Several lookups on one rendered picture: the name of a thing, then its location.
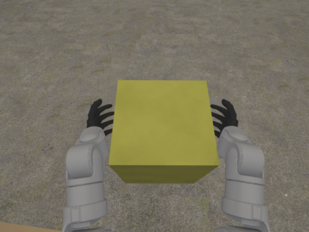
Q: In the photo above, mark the robot left forearm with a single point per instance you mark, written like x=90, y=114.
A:
x=84, y=175

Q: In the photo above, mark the left robot hand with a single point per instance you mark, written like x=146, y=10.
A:
x=95, y=119

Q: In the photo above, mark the right robot hand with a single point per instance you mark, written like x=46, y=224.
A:
x=229, y=118

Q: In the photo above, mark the robot right forearm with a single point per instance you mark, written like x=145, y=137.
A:
x=244, y=174

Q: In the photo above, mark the carton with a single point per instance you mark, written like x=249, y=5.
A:
x=162, y=132

